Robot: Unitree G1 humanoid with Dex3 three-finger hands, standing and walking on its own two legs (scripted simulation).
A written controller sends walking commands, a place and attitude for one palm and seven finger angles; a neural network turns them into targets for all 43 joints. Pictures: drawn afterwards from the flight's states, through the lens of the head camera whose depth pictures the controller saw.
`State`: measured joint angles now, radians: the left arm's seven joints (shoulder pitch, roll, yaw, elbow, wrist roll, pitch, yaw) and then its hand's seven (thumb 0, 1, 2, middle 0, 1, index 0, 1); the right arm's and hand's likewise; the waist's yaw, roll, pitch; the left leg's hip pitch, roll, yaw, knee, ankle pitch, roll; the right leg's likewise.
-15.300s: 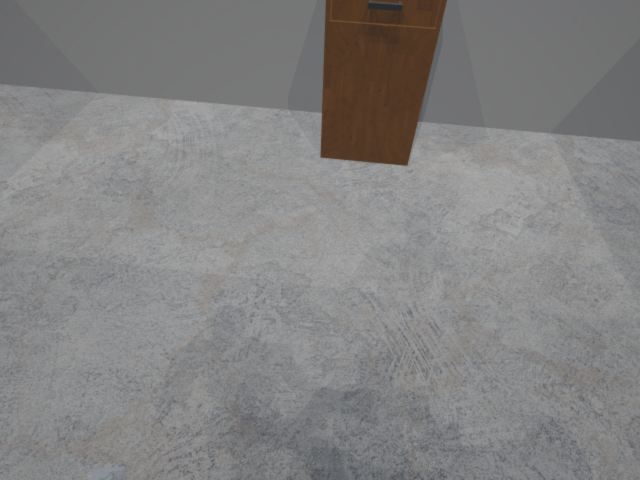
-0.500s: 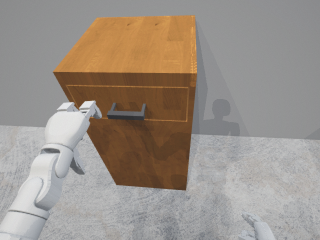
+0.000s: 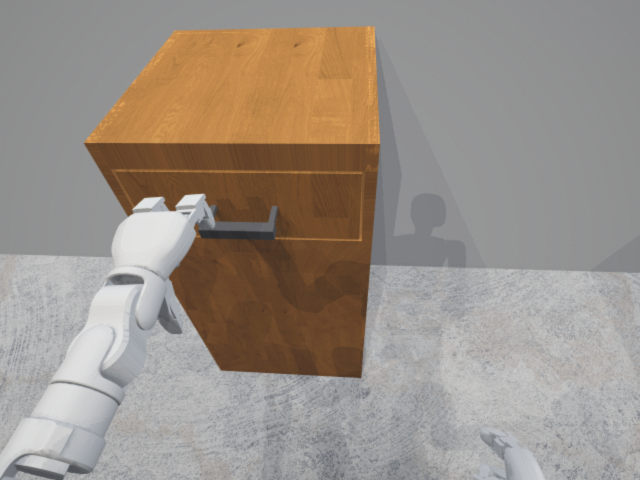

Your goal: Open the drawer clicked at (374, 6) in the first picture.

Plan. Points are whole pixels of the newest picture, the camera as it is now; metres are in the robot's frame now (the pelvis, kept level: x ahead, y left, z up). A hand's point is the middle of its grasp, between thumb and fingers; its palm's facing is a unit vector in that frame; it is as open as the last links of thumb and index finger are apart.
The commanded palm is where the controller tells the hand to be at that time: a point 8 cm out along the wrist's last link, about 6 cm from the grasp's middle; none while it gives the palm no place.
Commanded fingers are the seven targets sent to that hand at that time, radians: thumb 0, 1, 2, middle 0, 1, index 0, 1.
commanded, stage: move the hooked fingers above the handle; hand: left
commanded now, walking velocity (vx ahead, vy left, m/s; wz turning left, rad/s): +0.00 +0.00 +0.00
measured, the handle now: (240, 221) +0.51 +0.20 +0.00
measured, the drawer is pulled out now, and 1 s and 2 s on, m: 0.00 0.00 0.00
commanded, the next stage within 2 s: lower the fingers behind the handle in 1.74 s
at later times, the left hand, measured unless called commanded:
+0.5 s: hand (211, 245) +0.40 +0.20 +0.06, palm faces -0.03 -0.06 -1.00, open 13.8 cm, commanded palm +0.39 +0.21 +0.13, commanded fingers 0.00 -0.50 0.30 -0.30 -1.20 -0.30 -1.20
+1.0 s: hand (234, 228) +0.45 +0.18 +0.05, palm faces -0.03 -0.05 -1.00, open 13.8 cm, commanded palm +0.44 +0.19 +0.11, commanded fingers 0.00 -0.50 0.30 -0.30 -1.20 -0.30 -1.20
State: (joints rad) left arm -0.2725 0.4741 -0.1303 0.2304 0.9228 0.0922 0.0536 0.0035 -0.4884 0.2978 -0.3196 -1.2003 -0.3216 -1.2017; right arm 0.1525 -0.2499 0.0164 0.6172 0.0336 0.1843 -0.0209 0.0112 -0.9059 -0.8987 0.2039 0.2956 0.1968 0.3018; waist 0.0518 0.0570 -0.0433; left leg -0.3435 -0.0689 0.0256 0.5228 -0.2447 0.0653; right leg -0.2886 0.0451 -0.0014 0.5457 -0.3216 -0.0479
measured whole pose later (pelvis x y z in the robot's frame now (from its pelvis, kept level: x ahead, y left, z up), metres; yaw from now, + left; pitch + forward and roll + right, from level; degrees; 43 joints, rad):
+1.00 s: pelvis +0.02 -0.02 -0.01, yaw +0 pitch +12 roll +0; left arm -0.62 0.42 -0.14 0.75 1.00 0.01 0.19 0.00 -0.49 0.30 -0.32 -1.20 -0.32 -1.20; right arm 0.26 -0.25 -0.04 0.65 0.04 0.20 -0.03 0.01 -0.91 -0.90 0.20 0.30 0.20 0.30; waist -0.03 0.04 -0.12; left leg -0.53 -0.05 0.03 0.64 -0.32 0.05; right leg -0.46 0.07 -0.01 0.65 -0.38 -0.07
